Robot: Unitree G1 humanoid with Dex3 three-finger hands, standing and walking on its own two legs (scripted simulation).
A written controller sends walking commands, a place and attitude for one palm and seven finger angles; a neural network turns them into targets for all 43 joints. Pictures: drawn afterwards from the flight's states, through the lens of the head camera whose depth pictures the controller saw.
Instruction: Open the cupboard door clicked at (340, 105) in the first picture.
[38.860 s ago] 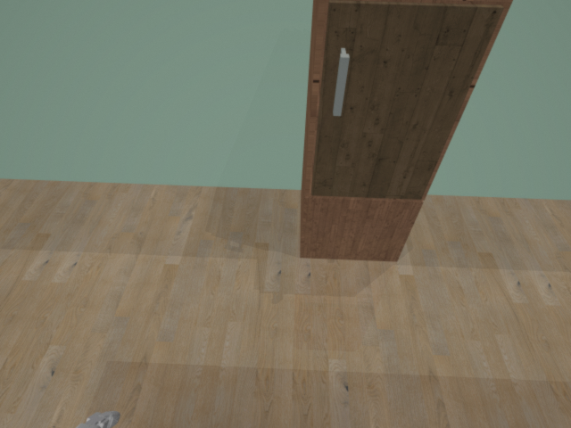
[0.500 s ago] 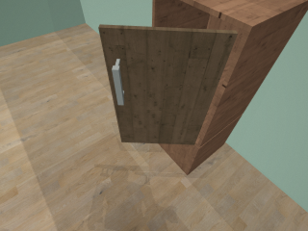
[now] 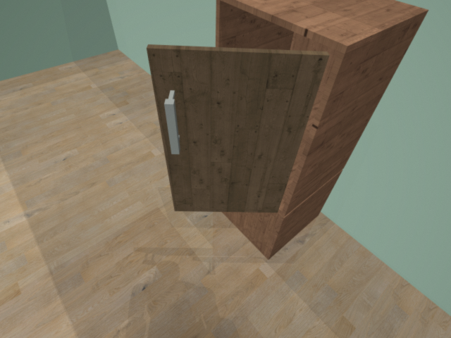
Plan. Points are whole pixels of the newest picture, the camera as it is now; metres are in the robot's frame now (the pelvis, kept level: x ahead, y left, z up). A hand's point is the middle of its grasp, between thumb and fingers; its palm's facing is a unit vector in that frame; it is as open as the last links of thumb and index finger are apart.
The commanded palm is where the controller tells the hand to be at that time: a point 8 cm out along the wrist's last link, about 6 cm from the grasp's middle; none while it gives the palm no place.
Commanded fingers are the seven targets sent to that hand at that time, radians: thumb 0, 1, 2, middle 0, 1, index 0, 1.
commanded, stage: look again from close up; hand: left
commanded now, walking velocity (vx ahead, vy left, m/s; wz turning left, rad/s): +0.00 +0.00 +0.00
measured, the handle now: (173, 123) +0.57 +0.15 +0.06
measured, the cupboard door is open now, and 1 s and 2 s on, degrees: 50 50 50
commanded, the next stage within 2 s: shuffle to correct the standing spot in 0.58 s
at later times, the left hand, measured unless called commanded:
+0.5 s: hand out of the picture +0.01 +0.20 -0.18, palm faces +0.01 -0.98 -0.20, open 7.4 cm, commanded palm none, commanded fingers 0.00 0.90 0.90 -0.20 -0.30 -0.20 -0.30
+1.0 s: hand out of the picture +0.02 +0.18 -0.18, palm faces -0.02 -0.98 -0.19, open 7.4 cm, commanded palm none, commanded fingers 0.00 0.90 0.90 -0.20 -0.30 -0.20 -0.30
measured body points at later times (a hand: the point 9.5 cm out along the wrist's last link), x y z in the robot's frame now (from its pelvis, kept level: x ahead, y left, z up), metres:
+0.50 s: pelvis +0.01 +0.02 -0.01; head +0.01 +0.04 +0.44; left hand +0.01 +0.25 -0.17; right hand +0.04 -0.21 -0.16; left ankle +0.09 +0.10 -0.74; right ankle -0.01 -0.13 -0.74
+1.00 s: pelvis +0.03 -0.01 -0.01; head +0.06 +0.01 +0.44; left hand +0.02 +0.23 -0.17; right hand +0.08 -0.24 -0.15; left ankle +0.09 +0.10 -0.74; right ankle -0.01 -0.13 -0.74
